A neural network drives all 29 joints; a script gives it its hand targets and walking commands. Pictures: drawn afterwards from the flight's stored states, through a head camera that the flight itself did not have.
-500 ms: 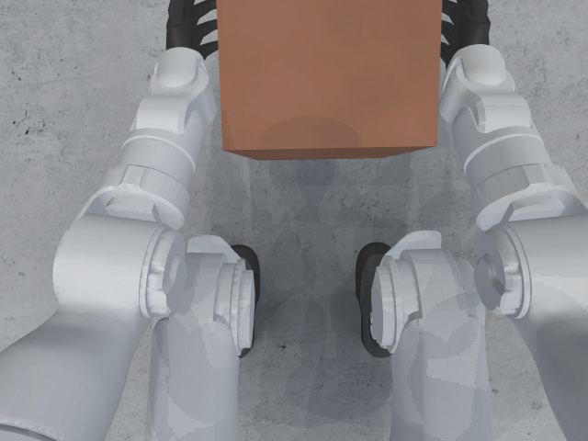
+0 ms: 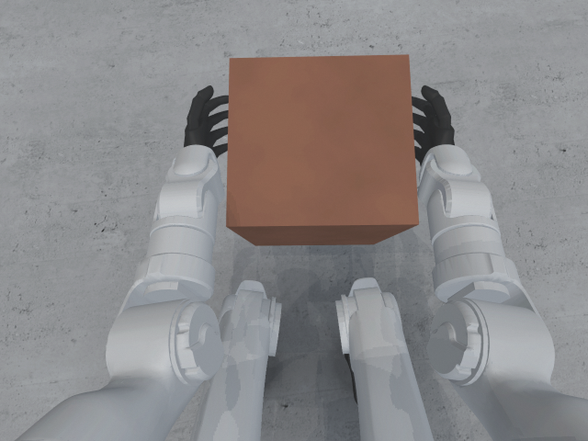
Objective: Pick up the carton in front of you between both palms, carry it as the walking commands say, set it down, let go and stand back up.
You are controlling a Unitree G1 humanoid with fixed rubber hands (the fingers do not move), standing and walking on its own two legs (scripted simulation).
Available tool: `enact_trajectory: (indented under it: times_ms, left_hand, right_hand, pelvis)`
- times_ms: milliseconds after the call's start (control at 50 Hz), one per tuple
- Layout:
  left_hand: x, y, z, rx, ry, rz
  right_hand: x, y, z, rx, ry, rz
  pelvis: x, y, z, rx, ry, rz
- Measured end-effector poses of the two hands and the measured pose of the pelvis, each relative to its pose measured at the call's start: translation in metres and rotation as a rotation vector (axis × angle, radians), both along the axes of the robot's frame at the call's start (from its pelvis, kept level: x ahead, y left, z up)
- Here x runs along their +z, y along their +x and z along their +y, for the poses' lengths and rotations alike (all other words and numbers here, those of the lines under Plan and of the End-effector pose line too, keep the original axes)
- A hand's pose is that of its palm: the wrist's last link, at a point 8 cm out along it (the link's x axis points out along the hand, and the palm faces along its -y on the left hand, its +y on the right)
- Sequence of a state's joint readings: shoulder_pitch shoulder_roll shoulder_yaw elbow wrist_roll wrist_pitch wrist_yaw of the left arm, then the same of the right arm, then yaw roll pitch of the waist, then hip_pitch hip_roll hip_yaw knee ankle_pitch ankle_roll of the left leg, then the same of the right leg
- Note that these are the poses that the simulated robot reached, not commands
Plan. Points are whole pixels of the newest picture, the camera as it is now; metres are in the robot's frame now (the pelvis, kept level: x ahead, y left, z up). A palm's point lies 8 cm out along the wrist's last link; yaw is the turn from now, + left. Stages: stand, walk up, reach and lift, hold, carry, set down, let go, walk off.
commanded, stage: reach and lift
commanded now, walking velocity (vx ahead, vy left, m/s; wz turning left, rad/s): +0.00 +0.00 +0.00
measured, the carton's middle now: (316, 170) +0.48 -0.02 -0.13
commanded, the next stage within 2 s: none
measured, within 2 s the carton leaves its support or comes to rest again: neither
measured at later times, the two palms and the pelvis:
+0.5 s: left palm (146, 118) +0.45 +0.13 +0.09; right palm (496, 116) +0.45 -0.16 +0.09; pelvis +0.05 +0.00 +0.13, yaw -1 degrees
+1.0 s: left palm out of the picture +0.42 +0.14 +0.25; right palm out of the picture +0.41 -0.16 +0.24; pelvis +0.10 +0.00 +0.27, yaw -1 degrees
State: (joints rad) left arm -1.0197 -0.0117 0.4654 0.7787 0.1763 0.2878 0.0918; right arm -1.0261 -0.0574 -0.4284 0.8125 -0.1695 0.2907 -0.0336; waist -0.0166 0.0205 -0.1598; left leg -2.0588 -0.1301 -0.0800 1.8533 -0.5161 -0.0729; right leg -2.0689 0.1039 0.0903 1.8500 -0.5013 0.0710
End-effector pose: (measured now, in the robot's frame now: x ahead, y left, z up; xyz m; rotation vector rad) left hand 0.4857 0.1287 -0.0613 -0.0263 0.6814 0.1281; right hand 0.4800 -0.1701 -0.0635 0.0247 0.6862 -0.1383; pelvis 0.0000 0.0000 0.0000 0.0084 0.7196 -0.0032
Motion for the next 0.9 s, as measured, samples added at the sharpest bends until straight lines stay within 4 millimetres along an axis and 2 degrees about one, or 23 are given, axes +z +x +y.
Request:
enact_trajectory:
  times_ms: [260, 620, 900]
  left_hand:
    - [0.069, -0.013, 0.002, 0.003, -0.01, -0.01]
    - [0.19, -0.042, 0.007, 0.011, -0.011, 0.002]
    - [0.276, -0.063, 0.01, 0.01, -0.009, -0.006]
  right_hand:
    - [0.069, -0.015, 0.002, -0.015, 0.005, -0.009]
    - [0.19, -0.042, 0.006, -0.02, 0.013, 0.003]
    - [0.276, -0.063, 0.01, -0.019, 0.01, -0.004]
  pelvis:
    - [0.064, 0.02, 0.001, -0.002, -0.005, -0.021]
    - [0.171, 0.06, -0.001, -0.006, -0.007, -0.192]
    - [0.247, 0.09, -0.001, -0.009, -0.009, -0.371]
